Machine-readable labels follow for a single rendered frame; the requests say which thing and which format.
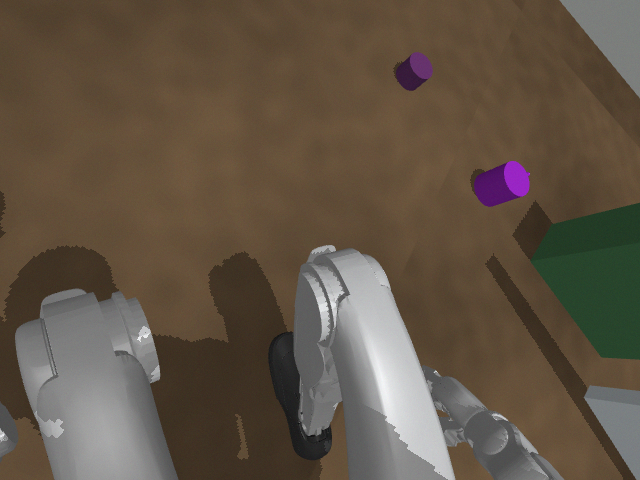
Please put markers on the right robot arm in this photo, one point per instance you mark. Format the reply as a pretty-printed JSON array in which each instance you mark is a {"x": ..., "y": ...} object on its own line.
[{"x": 505, "y": 453}]

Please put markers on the left robot arm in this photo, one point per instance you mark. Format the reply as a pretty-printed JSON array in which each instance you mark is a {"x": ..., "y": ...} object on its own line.
[{"x": 8, "y": 432}]

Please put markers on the right robot foot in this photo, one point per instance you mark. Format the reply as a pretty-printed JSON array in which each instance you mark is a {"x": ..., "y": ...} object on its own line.
[{"x": 286, "y": 379}]

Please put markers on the right robot hand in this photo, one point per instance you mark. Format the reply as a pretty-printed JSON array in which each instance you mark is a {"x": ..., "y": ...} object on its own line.
[{"x": 450, "y": 396}]

